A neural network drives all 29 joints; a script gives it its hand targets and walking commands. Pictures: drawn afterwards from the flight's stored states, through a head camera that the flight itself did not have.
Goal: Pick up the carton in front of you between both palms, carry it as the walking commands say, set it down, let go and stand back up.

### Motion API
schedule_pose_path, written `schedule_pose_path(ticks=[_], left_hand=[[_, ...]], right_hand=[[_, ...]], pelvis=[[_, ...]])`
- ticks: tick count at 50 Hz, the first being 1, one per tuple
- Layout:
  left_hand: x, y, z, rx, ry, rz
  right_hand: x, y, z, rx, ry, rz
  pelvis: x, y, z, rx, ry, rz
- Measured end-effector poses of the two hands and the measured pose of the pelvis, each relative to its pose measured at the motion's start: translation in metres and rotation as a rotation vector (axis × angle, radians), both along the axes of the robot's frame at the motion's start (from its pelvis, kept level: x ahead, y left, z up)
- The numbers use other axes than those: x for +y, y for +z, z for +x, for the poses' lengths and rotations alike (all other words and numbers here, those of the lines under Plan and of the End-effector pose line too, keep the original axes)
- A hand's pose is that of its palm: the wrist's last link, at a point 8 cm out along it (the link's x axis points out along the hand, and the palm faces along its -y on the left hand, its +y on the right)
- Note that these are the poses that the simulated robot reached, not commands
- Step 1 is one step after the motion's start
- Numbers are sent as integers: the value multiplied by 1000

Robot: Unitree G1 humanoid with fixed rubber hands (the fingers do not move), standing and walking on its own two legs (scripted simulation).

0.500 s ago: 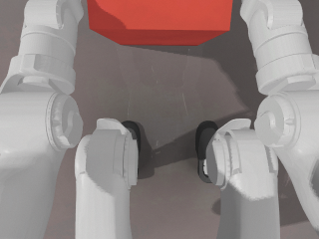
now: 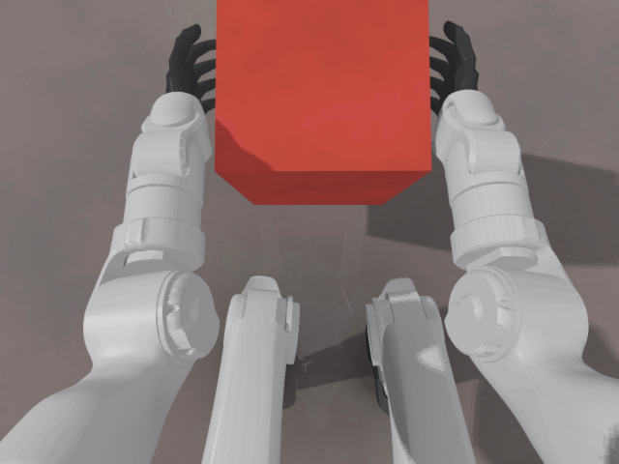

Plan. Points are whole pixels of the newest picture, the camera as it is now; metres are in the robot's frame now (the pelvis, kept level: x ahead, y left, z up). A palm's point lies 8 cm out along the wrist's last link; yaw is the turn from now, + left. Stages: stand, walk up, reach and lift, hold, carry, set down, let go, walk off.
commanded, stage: reach and lift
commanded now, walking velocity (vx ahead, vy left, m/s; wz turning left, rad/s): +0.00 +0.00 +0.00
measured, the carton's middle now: (319, 117) +0.54 +0.02 -0.14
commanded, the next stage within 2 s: none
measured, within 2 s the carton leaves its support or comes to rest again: neither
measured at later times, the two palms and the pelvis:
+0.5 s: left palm (134, 67) +0.49 +0.17 +0.07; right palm (538, 65) +0.49 -0.13 +0.07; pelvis +0.02 +0.00 +0.11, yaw +0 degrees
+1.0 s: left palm out of the picture +0.43 +0.16 +0.22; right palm out of the picture +0.44 -0.14 +0.23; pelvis +0.07 +0.00 +0.25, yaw +1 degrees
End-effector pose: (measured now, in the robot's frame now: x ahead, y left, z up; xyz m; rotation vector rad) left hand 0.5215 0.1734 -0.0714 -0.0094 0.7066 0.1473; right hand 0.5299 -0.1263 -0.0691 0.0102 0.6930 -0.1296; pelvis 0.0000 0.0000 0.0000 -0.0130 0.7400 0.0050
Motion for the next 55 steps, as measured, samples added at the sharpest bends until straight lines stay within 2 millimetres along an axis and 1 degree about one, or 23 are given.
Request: schedule_pose_path(ticks=[4,8,14,20,30,42,55], left_hand=[[-2,25,-10,7,-8,8],[-4,44,-14,-1,-10,8],[-5,70,-18,-17,-6,4],[-6,104,-26,-16,0,-3],[-8,171,-47,-5,7,-14],[-12,248,-73,-4,13,-17],[-15,325,-99,-8,14,-16]], right_hand=[[-2,25,-10,6,2,-7],[-4,44,-15,-2,-1,-7],[-6,70,-19,-17,-4,-3],[-6,104,-27,-16,-5,1],[-8,172,-48,-5,-12,3],[-12,249,-74,-5,-15,8],[-16,326,-100,-8,-12,6]], pelvis=[[-1,21,-6,10,1,0],[-1,36,-9,15,1,1],[-2,57,-6,17,1,3],[-1,84,6,3,3,4],[0,142,30,-74,6,4],[-1,211,53,-204,8,10],[-2,280,80,-388,7,15]])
